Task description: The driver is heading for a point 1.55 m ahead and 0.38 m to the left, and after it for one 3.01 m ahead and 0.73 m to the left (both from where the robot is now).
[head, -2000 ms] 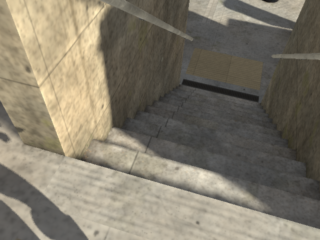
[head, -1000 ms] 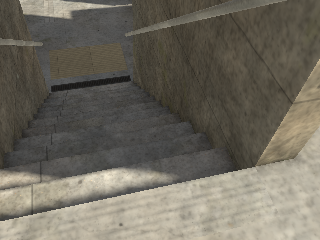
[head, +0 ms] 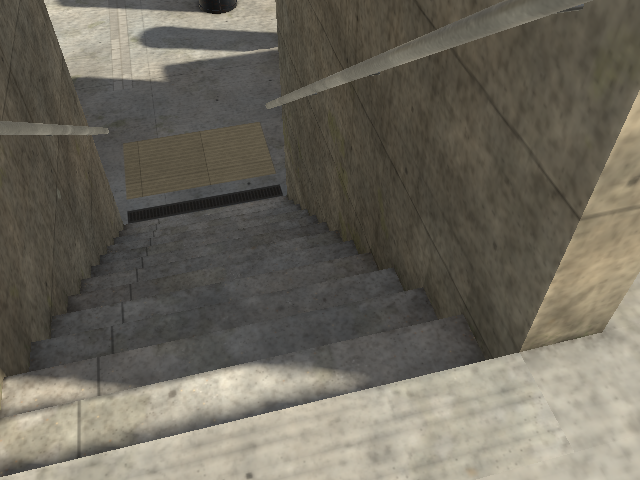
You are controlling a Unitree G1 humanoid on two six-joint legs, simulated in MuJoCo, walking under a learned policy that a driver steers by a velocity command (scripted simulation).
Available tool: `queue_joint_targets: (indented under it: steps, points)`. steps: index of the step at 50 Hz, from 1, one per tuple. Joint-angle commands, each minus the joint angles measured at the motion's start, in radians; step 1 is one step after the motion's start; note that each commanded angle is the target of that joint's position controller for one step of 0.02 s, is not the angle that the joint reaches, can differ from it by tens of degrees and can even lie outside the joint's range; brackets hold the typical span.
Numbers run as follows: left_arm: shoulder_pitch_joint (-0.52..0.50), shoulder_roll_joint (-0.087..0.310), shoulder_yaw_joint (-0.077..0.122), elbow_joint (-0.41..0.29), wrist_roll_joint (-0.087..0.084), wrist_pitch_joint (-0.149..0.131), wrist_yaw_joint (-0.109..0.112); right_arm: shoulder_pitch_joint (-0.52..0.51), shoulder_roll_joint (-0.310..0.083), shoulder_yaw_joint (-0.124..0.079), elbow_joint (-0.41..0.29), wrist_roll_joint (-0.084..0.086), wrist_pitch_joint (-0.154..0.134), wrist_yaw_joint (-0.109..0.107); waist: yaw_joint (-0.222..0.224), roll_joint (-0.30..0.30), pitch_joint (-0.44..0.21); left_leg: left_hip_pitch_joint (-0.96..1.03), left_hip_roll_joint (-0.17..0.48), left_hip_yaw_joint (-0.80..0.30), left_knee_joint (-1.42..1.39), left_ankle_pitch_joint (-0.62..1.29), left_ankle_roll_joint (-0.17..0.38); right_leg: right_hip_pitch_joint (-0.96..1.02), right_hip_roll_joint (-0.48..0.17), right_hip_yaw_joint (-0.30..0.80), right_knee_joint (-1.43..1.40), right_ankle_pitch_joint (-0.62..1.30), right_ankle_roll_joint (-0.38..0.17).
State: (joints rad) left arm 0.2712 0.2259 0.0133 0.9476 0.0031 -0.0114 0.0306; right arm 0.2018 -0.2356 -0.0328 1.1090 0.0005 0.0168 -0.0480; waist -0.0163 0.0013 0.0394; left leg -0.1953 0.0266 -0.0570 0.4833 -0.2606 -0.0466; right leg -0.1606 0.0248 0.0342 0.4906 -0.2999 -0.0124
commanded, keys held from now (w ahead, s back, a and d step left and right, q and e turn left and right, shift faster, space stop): no key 0.52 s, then w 0.48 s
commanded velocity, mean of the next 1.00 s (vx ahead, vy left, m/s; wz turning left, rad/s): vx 0.14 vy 0.00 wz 0.00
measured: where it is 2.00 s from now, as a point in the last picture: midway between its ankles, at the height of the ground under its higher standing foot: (318, 438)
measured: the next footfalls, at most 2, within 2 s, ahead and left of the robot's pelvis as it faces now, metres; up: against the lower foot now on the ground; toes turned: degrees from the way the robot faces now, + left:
right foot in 1.20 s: +0.40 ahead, -0.08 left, +0.00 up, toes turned -2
left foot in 1.66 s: +0.56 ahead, +0.15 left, +0.00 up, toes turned +6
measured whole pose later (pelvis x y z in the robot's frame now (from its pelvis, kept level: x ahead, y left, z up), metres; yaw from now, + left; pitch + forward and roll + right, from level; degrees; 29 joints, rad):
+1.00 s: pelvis +0.11 +0.05 +0.01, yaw +0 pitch +1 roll +0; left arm 0.17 0.26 0.05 0.93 -0.02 -0.09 0.00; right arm 0.51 -0.16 -0.01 1.08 -0.01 -0.09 0.00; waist -0.06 -0.03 0.00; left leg 0.03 -0.04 0.02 0.23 -0.28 0.05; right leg -0.61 -0.09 -0.02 0.96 -0.17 -0.04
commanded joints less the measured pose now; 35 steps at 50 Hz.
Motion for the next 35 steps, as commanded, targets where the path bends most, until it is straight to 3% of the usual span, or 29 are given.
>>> queue_joint_targets:
  steps: [1, 26, 28, 30, 31, 33, 34, 35]
  points:
    - [0.040, 0.103, 0.019, -0.014, -0.001, -0.008, 0.004, 0.034, -0.106, -0.016, -0.014, 0.000, -0.005, -0.005, 0.001, -0.004, 0.006, 0.023, -0.001, 0.010, -0.056, 0.168, 0.023, -0.060, -0.038, 0.030, -0.102, 0.175, -0.010]
    - [0.097, 0.057, 0.008, 0.099, -0.006, -0.001, 0.011, 0.117, -0.054, -0.001, 0.005, 0.001, -0.008, -0.009, 0.010, 0.000, 0.030, -0.006, -0.014, 0.022, -0.060, 0.141, 0.030, -0.072, -0.028, 0.011, -0.103, 0.140, -0.003]
    - [0.119, 0.057, 0.010, 0.115, -0.010, 0.005, 0.016, 0.141, -0.035, 0.002, 0.016, 0.006, -0.006, -0.011, 0.013, -0.019, 0.022, -0.020, -0.052, 0.062, -0.032, -0.088, 0.039, -0.078, -0.013, 0.007, -0.121, -0.138, -0.018]
    - [0.118, 0.100, 0.025, 0.102, -0.021, 0.005, 0.021, 0.122, -0.043, -0.002, -0.004, 0.011, -0.015, -0.012, 0.024, -0.061, 0.094, -0.127, -0.077, 0.085, 0.042, -0.337, 0.066, -0.144, -0.059, 0.085, -0.162, -0.458, -0.073]
    - [0.140, 0.115, 0.030, 0.101, -0.025, -0.003, 0.019, 0.103, -0.028, 0.001, -0.021, 0.011, -0.028, -0.008, 0.037, -0.091, 0.125, -0.185, -0.072, 0.087, 0.091, -0.337, 0.074, -0.145, -0.114, 0.166, -0.200, -0.533, -0.109]
    - [0.177, 0.168, 0.052, 0.105, -0.033, -0.024, 0.012, 0.082, 0.010, 0.009, -0.046, 0.015, -0.064, 0.010, 0.051, -0.193, 0.138, -0.245, -0.052, 0.106, 0.270, -0.198, 0.080, -0.122, -0.274, 0.392, -0.301, -0.586, -0.200]
    - [0.154, 0.167, 0.054, 0.094, -0.033, -0.031, 0.010, 0.079, 0.005, 0.007, -0.055, 0.020, -0.080, 0.020, 0.039, -0.186, 0.154, -0.244, -0.023, 0.082, 0.312, -0.185, 0.098, -0.158, -0.315, 0.448, -0.325, -0.563, -0.227]
    - [0.104, 0.162, 0.052, 0.072, -0.033, -0.037, 0.011, 0.089, 0.009, 0.008, -0.061, 0.024, -0.093, 0.028, 0.012, -0.176, 0.160, -0.223, -0.011, 0.077, 0.276, -0.208, 0.114, -0.179, -0.315, 0.435, -0.311, -0.517, -0.220]
Keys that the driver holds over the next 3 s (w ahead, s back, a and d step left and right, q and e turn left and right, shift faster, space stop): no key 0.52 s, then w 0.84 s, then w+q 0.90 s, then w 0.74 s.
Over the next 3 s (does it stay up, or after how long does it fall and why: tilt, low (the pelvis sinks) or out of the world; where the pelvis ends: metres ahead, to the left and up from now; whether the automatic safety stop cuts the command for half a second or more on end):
stays up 1.01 0.22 -0.41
